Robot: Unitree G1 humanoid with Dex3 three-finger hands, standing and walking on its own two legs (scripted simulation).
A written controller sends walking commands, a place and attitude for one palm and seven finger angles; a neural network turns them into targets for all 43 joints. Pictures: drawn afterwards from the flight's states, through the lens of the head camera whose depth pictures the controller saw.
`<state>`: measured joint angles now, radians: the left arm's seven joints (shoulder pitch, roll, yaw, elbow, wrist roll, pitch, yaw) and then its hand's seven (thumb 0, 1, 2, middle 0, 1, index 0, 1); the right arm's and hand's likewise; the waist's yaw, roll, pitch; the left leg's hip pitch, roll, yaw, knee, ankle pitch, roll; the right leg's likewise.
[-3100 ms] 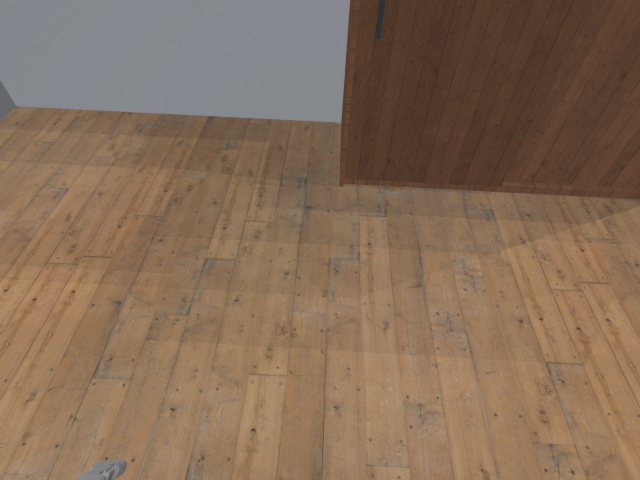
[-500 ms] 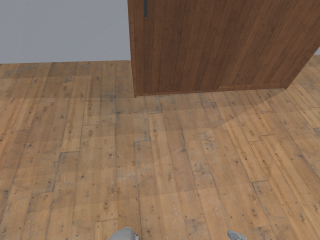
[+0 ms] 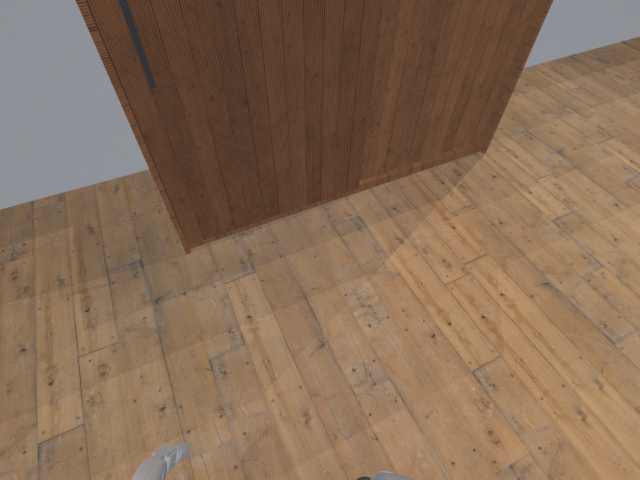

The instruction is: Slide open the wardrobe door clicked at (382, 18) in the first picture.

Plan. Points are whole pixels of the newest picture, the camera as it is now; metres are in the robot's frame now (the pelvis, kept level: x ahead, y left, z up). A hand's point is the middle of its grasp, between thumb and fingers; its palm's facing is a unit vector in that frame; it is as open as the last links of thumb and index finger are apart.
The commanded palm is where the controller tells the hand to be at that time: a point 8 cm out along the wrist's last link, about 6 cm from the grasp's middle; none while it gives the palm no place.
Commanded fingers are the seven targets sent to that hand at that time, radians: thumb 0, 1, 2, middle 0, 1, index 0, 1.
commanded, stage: walk to a spot facing it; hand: left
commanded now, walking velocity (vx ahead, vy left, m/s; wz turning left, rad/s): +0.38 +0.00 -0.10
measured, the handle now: (126, 10) +1.00 +0.41 +0.12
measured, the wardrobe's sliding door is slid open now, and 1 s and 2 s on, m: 0.00 0.00 0.00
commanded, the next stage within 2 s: turn to face it in 0.58 s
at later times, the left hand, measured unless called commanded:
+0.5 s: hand (168, 436) +0.22 +0.23 -0.18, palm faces -0.01 -0.99 -0.16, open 7.4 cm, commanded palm none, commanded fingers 0.00 0.90 0.90 -0.20 -0.30 -0.20 -0.30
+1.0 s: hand (255, 271) +0.50 +0.12 -0.15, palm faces -0.11 -0.98 -0.18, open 7.4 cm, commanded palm none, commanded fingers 0.00 0.90 0.90 -0.20 -0.30 -0.20 -0.30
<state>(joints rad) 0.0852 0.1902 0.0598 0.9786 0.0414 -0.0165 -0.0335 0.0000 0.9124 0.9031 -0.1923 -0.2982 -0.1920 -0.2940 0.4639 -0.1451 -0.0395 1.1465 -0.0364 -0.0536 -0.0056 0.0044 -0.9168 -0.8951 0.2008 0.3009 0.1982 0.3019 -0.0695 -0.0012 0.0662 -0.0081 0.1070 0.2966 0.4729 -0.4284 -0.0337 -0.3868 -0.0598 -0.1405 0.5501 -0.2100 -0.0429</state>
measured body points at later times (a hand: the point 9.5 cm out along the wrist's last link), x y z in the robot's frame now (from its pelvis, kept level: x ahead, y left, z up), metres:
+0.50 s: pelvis +0.22 +0.04 +0.00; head +0.23 +0.07 +0.45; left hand +0.22 +0.28 -0.17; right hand +0.26 -0.21 -0.13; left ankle +0.27 +0.14 -0.73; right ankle +0.13 -0.08 -0.64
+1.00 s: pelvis +0.35 -0.02 +0.00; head +0.38 -0.04 +0.45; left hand +0.50 +0.17 -0.14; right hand +0.30 -0.23 -0.17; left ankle +0.32 +0.11 -0.66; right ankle +0.41 -0.12 -0.73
